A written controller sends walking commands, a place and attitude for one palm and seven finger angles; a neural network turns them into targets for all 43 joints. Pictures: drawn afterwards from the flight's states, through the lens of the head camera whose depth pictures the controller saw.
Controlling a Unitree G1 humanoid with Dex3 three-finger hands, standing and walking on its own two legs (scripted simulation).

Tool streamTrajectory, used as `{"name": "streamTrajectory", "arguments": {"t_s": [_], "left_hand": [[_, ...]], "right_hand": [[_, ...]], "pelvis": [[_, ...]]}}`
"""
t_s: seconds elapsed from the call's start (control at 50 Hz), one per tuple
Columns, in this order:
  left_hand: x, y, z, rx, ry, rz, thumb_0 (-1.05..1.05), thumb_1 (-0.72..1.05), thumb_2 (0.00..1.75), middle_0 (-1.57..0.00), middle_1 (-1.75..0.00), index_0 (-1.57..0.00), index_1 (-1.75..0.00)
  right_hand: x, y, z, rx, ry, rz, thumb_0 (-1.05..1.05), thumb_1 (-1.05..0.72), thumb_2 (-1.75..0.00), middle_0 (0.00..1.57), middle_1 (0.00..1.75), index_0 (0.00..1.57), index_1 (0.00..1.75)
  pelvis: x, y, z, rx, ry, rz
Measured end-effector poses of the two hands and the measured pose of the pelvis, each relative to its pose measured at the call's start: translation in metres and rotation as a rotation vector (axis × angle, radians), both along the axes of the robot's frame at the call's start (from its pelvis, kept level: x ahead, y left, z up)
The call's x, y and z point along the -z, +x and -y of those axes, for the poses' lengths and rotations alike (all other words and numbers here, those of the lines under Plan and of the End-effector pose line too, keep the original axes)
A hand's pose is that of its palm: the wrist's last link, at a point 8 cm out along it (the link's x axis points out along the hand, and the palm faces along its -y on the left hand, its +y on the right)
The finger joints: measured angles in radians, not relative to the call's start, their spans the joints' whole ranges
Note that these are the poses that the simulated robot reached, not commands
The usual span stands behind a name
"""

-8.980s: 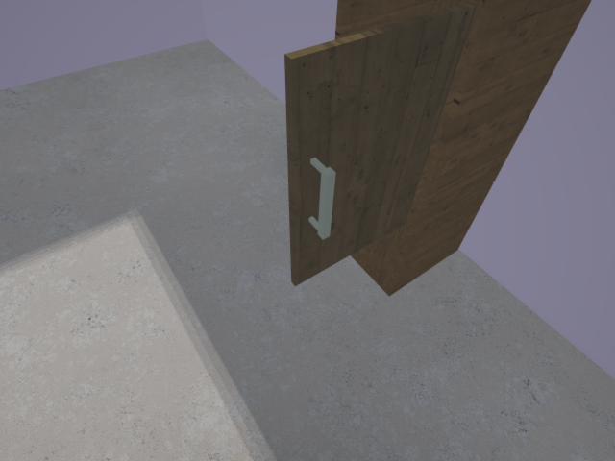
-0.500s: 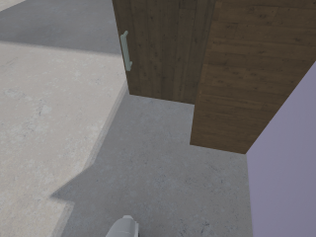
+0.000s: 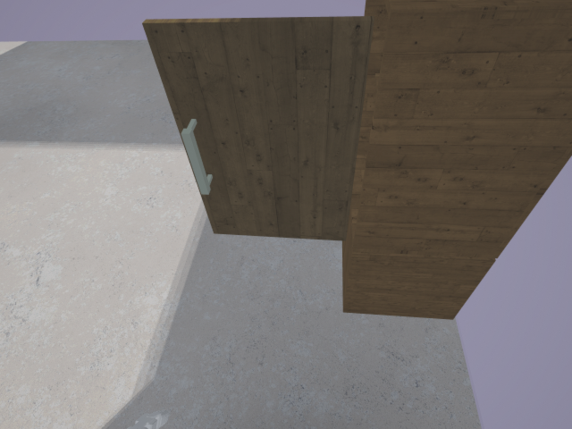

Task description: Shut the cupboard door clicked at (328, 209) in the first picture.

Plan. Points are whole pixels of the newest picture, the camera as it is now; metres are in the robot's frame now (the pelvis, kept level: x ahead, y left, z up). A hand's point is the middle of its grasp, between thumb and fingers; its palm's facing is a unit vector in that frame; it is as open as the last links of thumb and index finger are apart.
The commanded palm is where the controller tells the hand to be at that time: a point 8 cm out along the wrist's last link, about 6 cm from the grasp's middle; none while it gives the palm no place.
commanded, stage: take the last steps up to it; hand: left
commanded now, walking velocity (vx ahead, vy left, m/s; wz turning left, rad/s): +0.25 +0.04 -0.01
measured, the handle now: (199, 158) +0.66 +0.24 -0.02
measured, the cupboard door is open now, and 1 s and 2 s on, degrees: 89 89 89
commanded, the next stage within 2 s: come to a stop and stand still in 0.24 s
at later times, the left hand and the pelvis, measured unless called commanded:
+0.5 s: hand out of the picture +0.10 +0.20 -0.18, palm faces +0.06 -0.99 -0.14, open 7.4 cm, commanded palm none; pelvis +0.17 +0.05 +0.00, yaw -2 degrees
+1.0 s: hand (192, 386) +0.22 +0.19 -0.16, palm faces -0.05 -0.97 -0.24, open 7.4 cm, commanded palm none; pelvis +0.15 +0.00 +0.01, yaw -2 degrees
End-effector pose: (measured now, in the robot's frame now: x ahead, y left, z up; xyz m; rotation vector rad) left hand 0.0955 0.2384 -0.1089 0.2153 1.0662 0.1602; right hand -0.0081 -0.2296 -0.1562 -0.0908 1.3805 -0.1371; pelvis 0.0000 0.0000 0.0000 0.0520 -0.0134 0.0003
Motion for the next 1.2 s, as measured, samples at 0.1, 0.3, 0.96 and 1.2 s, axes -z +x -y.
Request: {"name": "streamTrajectory", "arguments": {"t_s": [0.1,0.3,0.96,1.2], "left_hand": [[-0.003,0.006,0.012,-0.02,-0.016,-0.072,0.0,0.91,0.9,-0.2,-0.29,-0.2,-0.3],[0.006,-0.027,0.008,-0.109,-0.073,-0.351,0.0,0.92,0.9,-0.2,-0.3,-0.2,-0.3],[0.011,0.124,-0.009,0.032,0.013,-0.157,0.0,0.91,0.9,-0.2,-0.29,-0.19,-0.3],[0.024,0.092,0.026,-0.015,-0.061,-0.25,0.01,0.94,0.9,-0.2,-0.3,-0.2,-0.3]], "right_hand": [[-0.011,0.03,0.002,0.013,0.009,-0.041,0.01,-0.92,-0.9,0.2,0.3,0.2,0.3],[-0.03,0.146,-0.014,-0.029,-0.012,0.047,0.01,-0.93,-0.9,0.2,0.3,0.19,0.3],[-0.023,0.159,0.022,0.07,-0.099,0.009,0.01,-0.91,-0.9,0.2,0.3,0.2,0.3],[-0.026,0.131,0.006,0.051,-0.052,-0.076,0.01,-0.91,-0.9,0.2,0.3,0.2,0.3]], "pelvis": [[-0.013,0.035,0.004,0.004,-0.019,-0.005],[-0.022,0.104,-0.012,0.0,-0.034,-0.018],[-0.008,0.145,-0.003,0.04,-0.05,-0.021],[-0.013,0.149,0.016,0.033,-0.055,0.001]]}}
